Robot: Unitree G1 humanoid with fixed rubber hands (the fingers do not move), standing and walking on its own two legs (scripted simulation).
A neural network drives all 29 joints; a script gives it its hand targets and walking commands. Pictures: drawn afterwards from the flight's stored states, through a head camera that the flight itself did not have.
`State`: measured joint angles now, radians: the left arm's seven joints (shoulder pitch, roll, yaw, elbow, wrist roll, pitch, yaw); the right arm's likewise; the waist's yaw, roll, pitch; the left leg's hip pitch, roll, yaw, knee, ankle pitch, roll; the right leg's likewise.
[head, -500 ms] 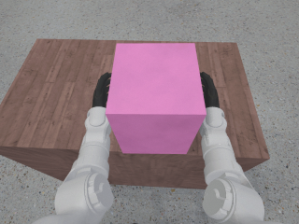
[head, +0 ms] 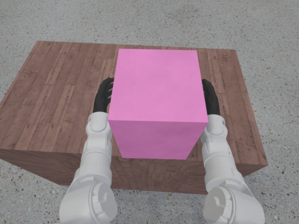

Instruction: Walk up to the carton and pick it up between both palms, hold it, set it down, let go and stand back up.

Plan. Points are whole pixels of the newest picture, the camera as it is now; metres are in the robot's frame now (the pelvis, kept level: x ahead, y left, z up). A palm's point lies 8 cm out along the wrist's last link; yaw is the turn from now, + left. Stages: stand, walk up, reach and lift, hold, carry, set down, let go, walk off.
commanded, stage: reach and lift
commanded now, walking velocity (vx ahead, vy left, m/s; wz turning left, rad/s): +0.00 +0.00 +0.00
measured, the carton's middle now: (155, 109) +0.42 +0.00 +0.01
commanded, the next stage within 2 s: none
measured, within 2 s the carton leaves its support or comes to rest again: leaves its support in 1.12 s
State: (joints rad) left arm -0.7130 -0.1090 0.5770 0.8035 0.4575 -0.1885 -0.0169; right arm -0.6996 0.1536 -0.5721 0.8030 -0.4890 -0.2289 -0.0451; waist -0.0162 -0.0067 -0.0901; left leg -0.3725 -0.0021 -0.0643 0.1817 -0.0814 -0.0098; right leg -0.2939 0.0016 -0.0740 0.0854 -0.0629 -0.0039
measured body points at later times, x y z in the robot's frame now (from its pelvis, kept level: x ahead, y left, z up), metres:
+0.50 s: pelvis +0.00 +0.00 +0.00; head +0.09 +0.00 +0.44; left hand +0.42 +0.15 +0.04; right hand +0.42 -0.14 +0.04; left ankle -0.02 +0.12 -0.75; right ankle -0.04 -0.11 -0.75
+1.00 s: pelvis +0.00 +0.00 +0.00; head +0.08 +0.00 +0.44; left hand +0.42 +0.15 +0.04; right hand +0.42 -0.14 +0.05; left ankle -0.02 +0.12 -0.75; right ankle -0.04 -0.11 -0.75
